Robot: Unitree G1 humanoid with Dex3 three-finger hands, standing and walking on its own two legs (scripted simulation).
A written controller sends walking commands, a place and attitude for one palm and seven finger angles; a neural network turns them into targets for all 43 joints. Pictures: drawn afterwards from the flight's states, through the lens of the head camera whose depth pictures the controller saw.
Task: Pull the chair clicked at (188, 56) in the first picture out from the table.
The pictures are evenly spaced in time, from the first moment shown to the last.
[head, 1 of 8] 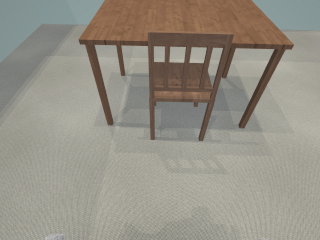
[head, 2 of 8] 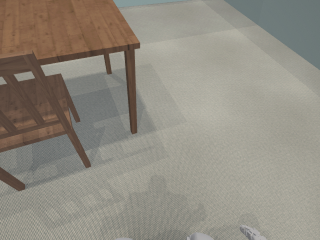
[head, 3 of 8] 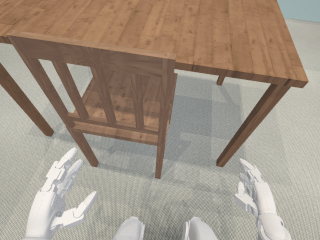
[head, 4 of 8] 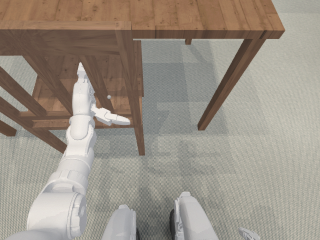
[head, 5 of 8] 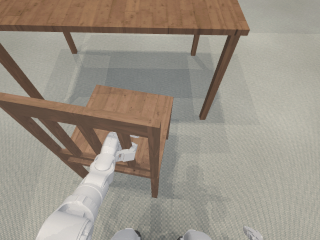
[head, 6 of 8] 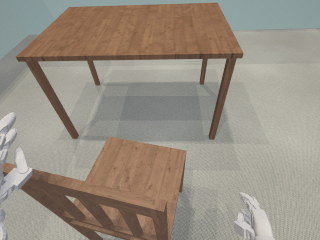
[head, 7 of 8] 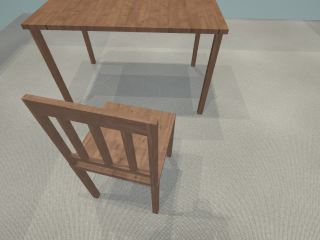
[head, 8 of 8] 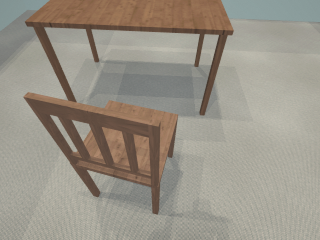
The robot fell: no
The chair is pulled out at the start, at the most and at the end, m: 0.00 0.65 0.64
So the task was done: yes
